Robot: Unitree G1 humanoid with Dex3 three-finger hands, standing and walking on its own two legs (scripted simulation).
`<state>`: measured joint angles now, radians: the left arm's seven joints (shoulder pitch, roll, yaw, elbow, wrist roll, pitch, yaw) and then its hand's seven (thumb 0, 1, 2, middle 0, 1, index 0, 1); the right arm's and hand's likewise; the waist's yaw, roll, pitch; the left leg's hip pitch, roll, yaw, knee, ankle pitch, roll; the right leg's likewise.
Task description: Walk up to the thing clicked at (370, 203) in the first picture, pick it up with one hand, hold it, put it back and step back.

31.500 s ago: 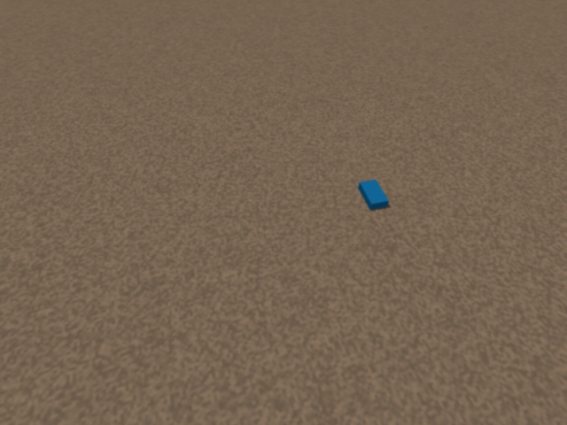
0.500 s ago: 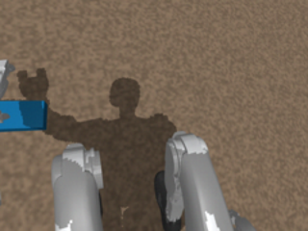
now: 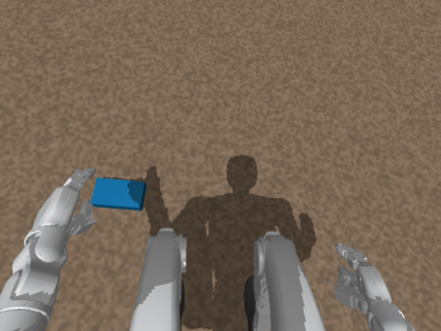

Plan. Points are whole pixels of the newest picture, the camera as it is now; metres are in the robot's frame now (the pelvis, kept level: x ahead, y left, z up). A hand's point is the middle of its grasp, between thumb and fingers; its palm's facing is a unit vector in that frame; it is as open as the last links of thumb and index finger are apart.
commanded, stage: home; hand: left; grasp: from above
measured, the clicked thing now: (119, 194) +0.46 +0.32 -0.48
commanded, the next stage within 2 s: none
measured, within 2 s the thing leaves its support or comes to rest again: neither
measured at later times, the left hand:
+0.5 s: hand (61, 245) +0.24 +0.20 +0.12, palm faces +0.13 -0.97 -0.20, open 7.4 cm
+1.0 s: hand (42, 264) +0.22 +0.19 +0.17, palm faces +0.13 -0.97 -0.18, open 7.4 cm
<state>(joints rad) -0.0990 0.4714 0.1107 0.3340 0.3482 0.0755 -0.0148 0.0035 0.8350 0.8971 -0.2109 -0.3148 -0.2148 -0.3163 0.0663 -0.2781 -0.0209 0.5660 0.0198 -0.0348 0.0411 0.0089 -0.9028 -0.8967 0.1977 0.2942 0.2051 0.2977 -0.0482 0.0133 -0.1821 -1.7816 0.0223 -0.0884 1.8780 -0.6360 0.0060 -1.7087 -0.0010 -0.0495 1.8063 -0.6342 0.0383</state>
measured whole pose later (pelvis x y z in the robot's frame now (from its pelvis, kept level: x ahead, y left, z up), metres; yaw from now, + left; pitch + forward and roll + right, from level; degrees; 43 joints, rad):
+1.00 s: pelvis +0.08 +0.00 +0.21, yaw +5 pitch +10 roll -3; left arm 0.50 0.22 0.03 -0.13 -0.05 0.46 0.01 0.01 0.91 0.90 -0.20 -0.30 -0.20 -0.30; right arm 0.27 -0.22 0.04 0.53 0.00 -0.25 -0.18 0.01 -0.90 -0.90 0.20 0.29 0.21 0.30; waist -0.04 0.04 -0.17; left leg -0.71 0.02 -0.06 1.02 -0.49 0.00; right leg -0.63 -0.01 -0.06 0.94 -0.48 0.03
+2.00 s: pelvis +0.07 +0.00 +0.21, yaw +5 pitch +10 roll -3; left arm 0.50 0.23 0.03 -0.14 -0.06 0.45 0.01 0.01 0.91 0.90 -0.20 -0.30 -0.20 -0.30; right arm 0.29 -0.22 0.04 0.54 0.00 -0.25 -0.18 0.02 -0.90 -0.90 0.20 0.29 0.21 0.30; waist -0.04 0.04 -0.17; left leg -0.71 0.03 -0.06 1.02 -0.48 0.00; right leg -0.64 -0.01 -0.05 0.95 -0.47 0.03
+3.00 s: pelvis +0.07 +0.00 +0.24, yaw +4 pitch +0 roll +0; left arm 0.23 0.30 0.03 0.64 0.05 0.08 0.03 0.01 0.91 0.90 -0.20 -0.30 -0.20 -0.30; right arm 0.18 -0.28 -0.03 0.84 -0.06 -0.04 -0.01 0.01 -0.90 -0.90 0.20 0.30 0.21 0.30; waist 0.02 -0.02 0.02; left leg -0.42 -0.01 0.00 0.80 -0.39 0.02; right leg -0.40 -0.05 0.00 0.79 -0.40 0.04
